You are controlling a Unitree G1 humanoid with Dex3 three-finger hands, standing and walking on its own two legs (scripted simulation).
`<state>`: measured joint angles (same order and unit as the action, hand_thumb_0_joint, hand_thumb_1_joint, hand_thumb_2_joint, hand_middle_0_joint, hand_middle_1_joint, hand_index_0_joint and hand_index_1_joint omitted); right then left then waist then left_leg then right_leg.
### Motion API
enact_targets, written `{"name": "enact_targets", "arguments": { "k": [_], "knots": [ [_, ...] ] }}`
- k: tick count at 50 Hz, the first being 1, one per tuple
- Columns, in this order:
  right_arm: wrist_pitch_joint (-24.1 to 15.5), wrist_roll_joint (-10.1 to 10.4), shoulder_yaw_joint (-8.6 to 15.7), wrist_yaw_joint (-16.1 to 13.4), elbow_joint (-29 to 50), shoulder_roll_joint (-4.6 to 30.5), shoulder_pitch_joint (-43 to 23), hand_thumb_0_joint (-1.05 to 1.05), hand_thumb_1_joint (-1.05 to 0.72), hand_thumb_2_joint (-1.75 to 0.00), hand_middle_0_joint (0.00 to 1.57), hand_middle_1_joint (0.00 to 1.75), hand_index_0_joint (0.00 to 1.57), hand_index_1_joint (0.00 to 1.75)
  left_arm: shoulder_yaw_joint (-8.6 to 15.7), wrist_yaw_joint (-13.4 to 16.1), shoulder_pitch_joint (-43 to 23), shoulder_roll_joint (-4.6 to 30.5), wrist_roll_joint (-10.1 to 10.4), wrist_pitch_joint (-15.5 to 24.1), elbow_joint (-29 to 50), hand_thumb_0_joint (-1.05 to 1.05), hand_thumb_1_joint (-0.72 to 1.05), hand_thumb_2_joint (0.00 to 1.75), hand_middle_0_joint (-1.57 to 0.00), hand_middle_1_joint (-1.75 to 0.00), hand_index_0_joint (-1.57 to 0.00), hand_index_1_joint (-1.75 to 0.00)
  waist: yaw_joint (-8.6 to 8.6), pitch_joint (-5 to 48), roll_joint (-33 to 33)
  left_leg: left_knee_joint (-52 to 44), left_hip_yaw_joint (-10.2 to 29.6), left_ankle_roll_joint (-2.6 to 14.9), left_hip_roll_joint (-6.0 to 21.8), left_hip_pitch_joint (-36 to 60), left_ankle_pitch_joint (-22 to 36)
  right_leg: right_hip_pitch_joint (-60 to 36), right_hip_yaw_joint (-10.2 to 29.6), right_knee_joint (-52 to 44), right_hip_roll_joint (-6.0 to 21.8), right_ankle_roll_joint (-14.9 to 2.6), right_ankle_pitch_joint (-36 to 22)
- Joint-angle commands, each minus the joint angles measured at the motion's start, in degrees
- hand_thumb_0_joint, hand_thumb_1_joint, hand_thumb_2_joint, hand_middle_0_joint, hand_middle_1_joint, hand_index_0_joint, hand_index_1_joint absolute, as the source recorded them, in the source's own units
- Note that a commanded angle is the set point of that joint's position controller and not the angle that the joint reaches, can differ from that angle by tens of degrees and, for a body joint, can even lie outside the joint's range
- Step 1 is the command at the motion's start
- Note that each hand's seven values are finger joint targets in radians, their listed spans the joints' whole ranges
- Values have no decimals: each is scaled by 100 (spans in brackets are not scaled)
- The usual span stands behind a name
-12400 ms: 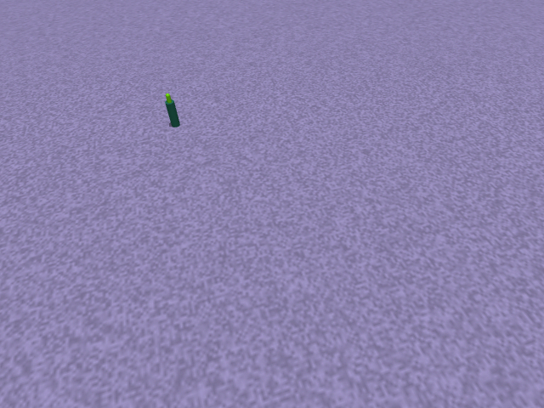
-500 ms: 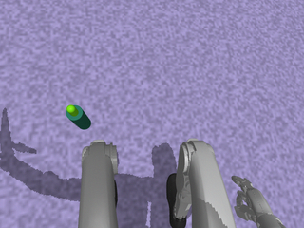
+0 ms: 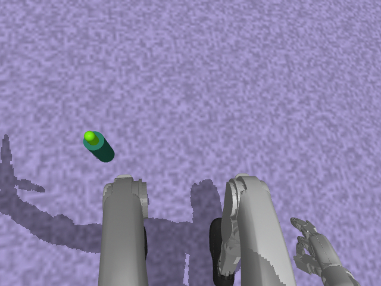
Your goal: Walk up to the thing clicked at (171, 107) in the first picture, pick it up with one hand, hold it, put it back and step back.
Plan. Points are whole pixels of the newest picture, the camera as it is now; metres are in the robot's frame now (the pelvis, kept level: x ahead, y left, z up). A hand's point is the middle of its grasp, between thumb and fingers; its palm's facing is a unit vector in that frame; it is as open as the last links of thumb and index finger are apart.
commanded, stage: go down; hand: left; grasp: from the side
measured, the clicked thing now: (98, 146) +0.43 +0.26 -0.28
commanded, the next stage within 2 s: none
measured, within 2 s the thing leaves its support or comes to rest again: neither
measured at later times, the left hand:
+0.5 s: hand out of the picture +0.35 +0.44 +0.02, palm faces +0.25 -0.96 -0.07, open 17.5 cm
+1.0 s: hand out of the picture +0.36 +0.44 +0.03, palm faces +0.25 -0.97 -0.06, open 17.5 cm
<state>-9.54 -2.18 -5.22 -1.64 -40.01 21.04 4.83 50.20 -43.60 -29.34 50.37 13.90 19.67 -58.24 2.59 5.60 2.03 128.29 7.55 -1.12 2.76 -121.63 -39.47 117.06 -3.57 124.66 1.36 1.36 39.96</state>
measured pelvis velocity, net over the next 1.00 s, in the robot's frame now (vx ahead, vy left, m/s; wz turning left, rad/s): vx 0.00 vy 0.00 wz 0.00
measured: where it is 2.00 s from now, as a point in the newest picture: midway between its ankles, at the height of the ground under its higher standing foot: (179, 267)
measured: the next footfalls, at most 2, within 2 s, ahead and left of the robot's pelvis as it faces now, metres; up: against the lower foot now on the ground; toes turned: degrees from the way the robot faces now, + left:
none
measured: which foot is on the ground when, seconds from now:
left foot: down 0.00-1.00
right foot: down 0.00-1.00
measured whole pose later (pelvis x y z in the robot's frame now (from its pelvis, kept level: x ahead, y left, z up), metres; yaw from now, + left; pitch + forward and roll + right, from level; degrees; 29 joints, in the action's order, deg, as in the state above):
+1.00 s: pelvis +0.00 +0.00 -0.01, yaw +0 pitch +32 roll -7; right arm -9.7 -2.6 -6.0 -1.8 -40.5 21.3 3.8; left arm 51.5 -45.5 -31.6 50.3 16.5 22.5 -58.4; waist 2.8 5.0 2.1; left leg 130.5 7.9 -1.2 2.6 -123.1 -39.5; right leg 118.6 -3.5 126.8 1.1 1.5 39.9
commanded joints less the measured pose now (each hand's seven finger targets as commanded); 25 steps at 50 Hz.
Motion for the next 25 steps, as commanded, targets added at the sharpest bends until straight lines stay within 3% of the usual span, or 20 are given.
{"name": "enact_targets", "arguments": {
  "k": [1, 3, 6, 12, 13, 18, 20, 21, 25],
  "knots": [
    [-158, 56, 515, -128, 283, 1339, 694, 0, -92, -91, 20, 30, 20, 30, 356, -31, -908, 2374, 272, 409, 1185, 0, -53, 3, -6, -2, -4, -3, -228, 3427, -1485, -1765, -264, 206, -68, 2893, 748, -1298, -258, -1136, -189, -351, -672],
    [-155, 55, 506, -127, 252, 1347, 717, 0, -92, -91, 20, 30, 20, 30, 397, -44, -935, 2458, 285, 419, 1204, 0, -52, 4, -6, -3, -4, -4, -282, 3466, -1513, -1760, -272, 194, -62, 2963, 768, -1240, -242, -1119, -191, -361, -664],
    [-168, 29, 482, -136, 235, 1335, 689, 0, -92, -91, 20, 30, 20, 30, 289, -58, -1060, 2341, 281, 443, 1108, 0, -53, 4, -6, -2, -4, -4, -188, 3374, -1508, -1718, -279, 200, -63, 2882, 732, -1209, -241, -1096, -183, -356, -653],
    [-155, 20, 464, -131, 276, 1320, 656, 0, -92, -91, 20, 30, 20, 30, 448, -41, -1169, 2660, 288, 496, 1290, 0, -55, 3, -6, -2, -5, -4, -274, 3606, -1470, -1623, -403, 228, -99, 2747, 707, -1468, -181, -1178, -187, -336, -586],
    [-158, 20, 468, -134, 265, 1328, 669, 0, -92, -91, 20, 30, 20, 30, 436, -47, -980, 2516, 277, 478, 1119, 0, -55, 2, -7, -2, -5, -3, -275, 3542, -1468, -1670, -367, 219, -105, 2802, 727, -1385, -220, -1151, -194, -342, -614],
    [-135, 31, 455, -154, 246, 1378, 631, 0, -92, -91, 20, 30, 20, 30, 496, -81, -845, 2575, 322, 450, 1019, 0, -53, 3, -6, -3, -5, -4, -329, 3500, -1547, -1651, -308, 192, -98, 2947, 943, -1215, -235, -1063, -183, -361, -748],
    [-145, 47, 449, -146, 247, 1372, 655, 0, -92, -91, 20, 30, 20, 30, 416, -120, -906, 2377, 383, 466, 966, 0, -53, 3, -6, -2, -4, -4, -210, 3395, -1442, -1600, -276, 203, -101, 2844, 939, -1166, -263, -1037, -187, -361, -764],
    [-144, 33, 439, -143, 242, 1358, 650, 0, -92, -91, 20, 30, 20, 30, 519, -115, -830, 2516, 380, 488, 945, 0, -55, 3, -6, -2, -5, -4, -280, 3447, -1375, -1570, -311, 209, -103, 2779, 966, -1300, -239, -1054, -188, -348, -775],
    [-174, 39, 436, -147, 256, 1347, 602, 0, -92, -91, 20, 30, 20, 30, 483, -156, -977, 2504, 440, 553, 969, 0, -55, 2, -7, -3, -5, -4, -227, 3404, -1257, -1522, -384, 248, -107, 2583, 723, -1373, -204, -1143, -209, -324, -600]
  ]
}}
